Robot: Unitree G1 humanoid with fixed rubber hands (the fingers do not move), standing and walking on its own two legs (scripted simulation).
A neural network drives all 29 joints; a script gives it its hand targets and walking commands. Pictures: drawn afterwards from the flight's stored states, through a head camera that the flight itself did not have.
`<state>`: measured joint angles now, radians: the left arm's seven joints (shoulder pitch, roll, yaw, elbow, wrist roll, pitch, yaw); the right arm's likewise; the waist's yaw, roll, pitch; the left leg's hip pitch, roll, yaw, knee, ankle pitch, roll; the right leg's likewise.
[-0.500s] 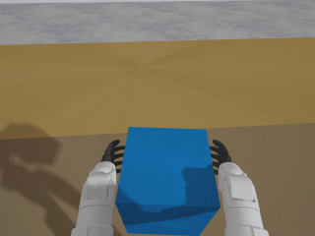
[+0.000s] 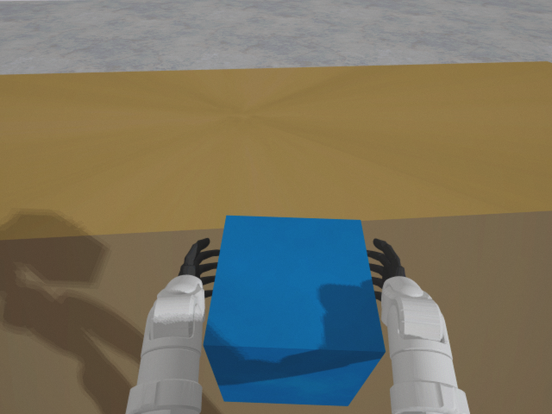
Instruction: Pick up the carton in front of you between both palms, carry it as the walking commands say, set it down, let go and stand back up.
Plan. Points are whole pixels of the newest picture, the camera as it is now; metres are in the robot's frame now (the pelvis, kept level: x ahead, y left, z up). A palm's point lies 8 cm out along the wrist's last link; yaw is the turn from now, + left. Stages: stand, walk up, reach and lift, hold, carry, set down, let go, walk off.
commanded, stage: hold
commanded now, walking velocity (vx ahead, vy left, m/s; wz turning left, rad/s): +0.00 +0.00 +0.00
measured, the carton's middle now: (289, 314) +0.29 +0.00 -0.02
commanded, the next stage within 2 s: carry in 0.28 s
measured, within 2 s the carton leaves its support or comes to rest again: neither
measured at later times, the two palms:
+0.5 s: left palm (207, 256) +0.33 +0.13 +0.07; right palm (404, 263) +0.32 -0.17 +0.07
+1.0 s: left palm (227, 172) +0.51 +0.12 +0.09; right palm (387, 182) +0.49 -0.18 +0.09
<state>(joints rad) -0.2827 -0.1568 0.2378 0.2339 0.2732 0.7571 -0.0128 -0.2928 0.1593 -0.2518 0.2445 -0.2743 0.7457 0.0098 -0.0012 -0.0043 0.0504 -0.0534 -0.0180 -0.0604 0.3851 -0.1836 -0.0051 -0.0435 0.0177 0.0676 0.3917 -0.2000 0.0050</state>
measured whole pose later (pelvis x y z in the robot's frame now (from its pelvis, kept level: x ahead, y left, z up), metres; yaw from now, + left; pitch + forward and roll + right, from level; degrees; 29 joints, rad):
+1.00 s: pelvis +0.27 -0.01 +0.00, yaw -3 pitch +5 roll +0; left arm 0.02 -0.13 0.07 -0.49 0.01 1.21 0.14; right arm 0.02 0.13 -0.05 -0.49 -0.01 1.21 -0.17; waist -0.04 0.01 -0.17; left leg -0.08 0.03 0.21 0.27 -0.28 0.02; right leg -0.60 -0.10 -0.13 0.73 -0.19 0.01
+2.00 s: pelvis +0.93 -0.04 +0.00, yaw -3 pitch +4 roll -1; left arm 0.04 -0.13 0.03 -0.60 0.05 1.19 0.13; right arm 0.03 0.13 -0.04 -0.57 -0.02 1.17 -0.13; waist -0.01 -0.01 -0.10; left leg -0.03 0.04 0.25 0.25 -0.29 0.02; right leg -0.62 -0.11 -0.14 0.69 -0.08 0.00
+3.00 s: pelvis +1.60 -0.08 -0.04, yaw -2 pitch +6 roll -1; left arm -0.34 -0.15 0.22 -0.29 0.03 1.02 0.15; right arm -0.38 0.13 -0.21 -0.22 0.02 0.99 -0.15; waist -0.07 -0.01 0.04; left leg -0.14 -0.05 0.10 0.48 -0.36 0.09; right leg -0.64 -0.01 -0.08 0.61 0.00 -0.06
